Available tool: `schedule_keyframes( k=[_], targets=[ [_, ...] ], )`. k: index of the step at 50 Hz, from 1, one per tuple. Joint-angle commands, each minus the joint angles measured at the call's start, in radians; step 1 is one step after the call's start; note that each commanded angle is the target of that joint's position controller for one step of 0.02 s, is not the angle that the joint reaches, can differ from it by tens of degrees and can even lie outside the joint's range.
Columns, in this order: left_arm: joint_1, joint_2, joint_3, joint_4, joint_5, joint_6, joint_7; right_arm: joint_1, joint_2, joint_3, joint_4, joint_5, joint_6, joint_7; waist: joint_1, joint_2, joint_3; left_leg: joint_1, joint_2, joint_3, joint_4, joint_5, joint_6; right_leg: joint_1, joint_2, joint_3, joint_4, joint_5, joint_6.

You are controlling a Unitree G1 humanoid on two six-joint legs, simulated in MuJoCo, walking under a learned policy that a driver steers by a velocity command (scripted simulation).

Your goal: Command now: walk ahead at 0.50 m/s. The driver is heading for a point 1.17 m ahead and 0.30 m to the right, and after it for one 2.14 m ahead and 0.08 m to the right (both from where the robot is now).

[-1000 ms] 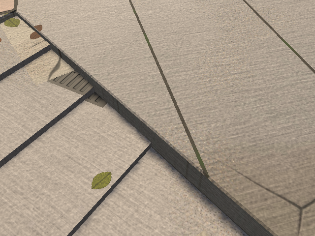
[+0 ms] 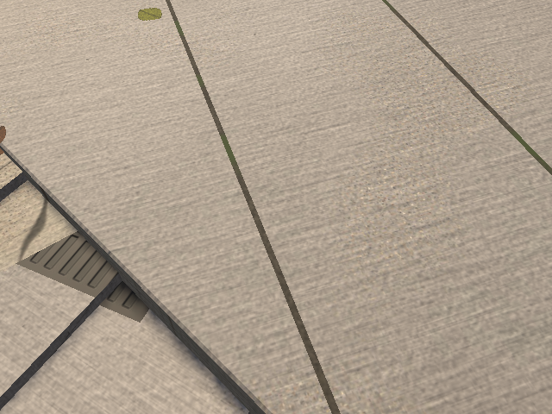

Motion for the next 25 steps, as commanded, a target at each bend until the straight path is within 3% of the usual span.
schedule_keyframes(
  k=[1, 2, 3, 4, 5, 6, 7, 8, 9, 11, 14, 18, 20, 22, 23, 24, 25],
  targets=[
    [0.245, 0.114, 0.048, 0.030, 0.007, -0.026, 0.020, -0.049, -0.142, -0.027, -0.052, 0.014, -0.005, -0.013, 0.161, 0.033, -0.054, -0.129, 0.220, -0.100, 0.216, 0.646, 0.126, 0.378, 0.084, -0.033, -0.192, -0.016, -0.032],
    [0.365, 0.185, 0.070, 0.057, 0.023, -0.034, 0.029, -0.094, -0.110, -0.016, -0.088, 0.025, -0.013, -0.011, 0.214, -0.053, -0.094, -0.251, 0.148, -0.040, 0.478, 0.526, 0.071, 0.517, -0.059, 0.157, -0.319, -0.046, -0.070],
    [0.394, 0.305, 0.096, 0.064, 0.022, -0.031, 0.032, -0.025, 0.021, 0.015, -0.127, 0.015, -0.021, -0.004, 0.135, -0.273, -0.109, -0.531, 0.013, 0.019, 0.755, -0.145, 0.016, 0.672, -0.334, 0.534, -0.398, 0.142, -0.159],
    [0.388, 0.279, 0.104, 0.084, -0.009, -0.020, 0.026, 0.016, -0.058, -0.004, -0.090, -0.011, -0.003, -0.009, 0.131, -0.165, -0.092, -0.637, 0.027, -0.063, 0.916, -0.224, 0.021, 0.605, -0.360, 0.668, -0.425, -0.041, -0.247],
    [0.290, 0.194, 0.088, 0.061, -0.016, -0.018, 0.016, -0.032, -0.082, -0.013, -0.094, -0.023, 0.003, -0.005, 0.098, -0.060, 0.009, -0.692, 0.083, -0.090, 1.001, -0.159, 0.024, 0.514, -0.317, 0.566, -0.435, -0.199, -0.248],
    [0.228, 0.132, 0.072, 0.055, -0.018, -0.019, 0.008, -0.075, -0.074, -0.015, -0.105, -0.022, 0.002, 0.004, 0.085, -0.051, 0.058, -0.704, 0.108, -0.093, 1.008, -0.094, 0.024, 0.431, -0.263, 0.476, -0.468, -0.252, -0.223],
    [0.208, 0.099, 0.063, 0.063, -0.017, -0.024, 0.007, -0.082, -0.060, -0.014, -0.103, -0.014, 0.006, 0.013, 0.059, -0.064, 0.083, -0.696, 0.130, -0.090, 1.001, -0.034, 0.017, 0.389, -0.214, 0.393, -0.493, -0.212, -0.186],
    [0.216, 0.079, 0.059, 0.080, -0.018, -0.029, 0.011, -0.072, -0.053, -0.016, -0.103, -0.020, 0.019, 0.019, 0.041, -0.066, 0.085, -0.683, 0.134, -0.086, 1.032, 0.017, 0.006, 0.364, -0.194, 0.343, -0.497, -0.104, -0.171],
    [0.235, 0.080, 0.060, 0.100, -0.019, -0.036, 0.011, -0.069, -0.035, -0.013, -0.101, -0.022, 0.030, 0.023, 0.032, -0.060, 0.074, -0.680, 0.132, -0.073, 1.065, 0.046, -0.002, 0.353, -0.178, 0.289, -0.491, 0.011, -0.162],
    [0.324, 0.093, 0.067, 0.151, -0.025, -0.048, 0.010, -0.123, 0.002, -0.008, -0.128, -0.024, 0.047, 0.015, 0.046, -0.062, 0.063, -0.800, 0.118, -0.023, 1.240, -0.006, -0.016, 0.403, -0.183, 0.232, -0.459, 0.273, -0.196],
    [0.358, 0.084, 0.065, 0.181, -0.018, -0.055, 0.012, -0.281, 0.012, 0.001, -0.219, -0.023, 0.059, 0.004, 0.056, -0.054, 0.085, -0.973, 0.147, -0.006, 1.273, -0.048, -0.018, 0.422, -0.167, 0.180, -0.496, 0.234, -0.192],
    [0.394, 0.084, 0.063, 0.209, -0.010, -0.063, 0.039, -0.395, 0.020, 0.011, -0.305, -0.027, 0.064, 0.002, 0.056, -0.068, 0.096, -1.076, 0.181, 0.011, 1.146, -0.027, -0.015, 0.499, -0.171, 0.151, -0.537, 0.295, -0.170],
    [0.395, 0.089, 0.067, 0.213, -0.011, -0.063, 0.048, -0.428, 0.025, 0.019, -0.329, -0.023, 0.061, 0.007, 0.065, -0.051, 0.078, -1.078, 0.201, 0.013, 1.034, 0.011, -0.003, 0.560, -0.174, 0.119, -0.542, 0.342, -0.155],
    [0.416, 0.078, 0.066, 0.230, -0.011, -0.061, 0.051, -0.474, 0.041, 0.029, -0.362, -0.014, 0.065, 0.000, 0.086, -0.101, 0.075, -1.097, 0.214, 0.028, 0.965, -0.022, 0.018, 0.647, -0.187, 0.111, -0.566, 0.419, -0.160],
    [0.425, 0.076, 0.067, 0.237, -0.015, -0.057, 0.052, -0.501, 0.043, 0.032, -0.379, -0.015, 0.066, -0.002, 0.097, -0.094, 0.075, -1.078, 0.217, 0.041, 0.899, -0.034, 0.029, 0.681, -0.197, 0.106, -0.582, 0.467, -0.158],
    [0.422, 0.076, 0.066, 0.244, -0.007, -0.054, 0.053, -0.521, 0.060, 0.039, -0.389, -0.010, 0.064, -0.005, 0.103, -0.101, 0.074, -1.043, 0.200, 0.075, 0.886, -0.048, 0.050, 0.708, -0.202, 0.088, -0.593, 0.595, -0.156],
    [0.382, 0.077, 0.065, 0.235, -0.006, -0.051, 0.051, -0.496, 0.055, 0.039, -0.387, -0.004, 0.057, -0.006, 0.078, -0.085, 0.065, -0.948, 0.188, 0.082, 0.798, -0.029, 0.069, 0.700, -0.184, 0.040, -0.559, 0.757, -0.132]
  ],
)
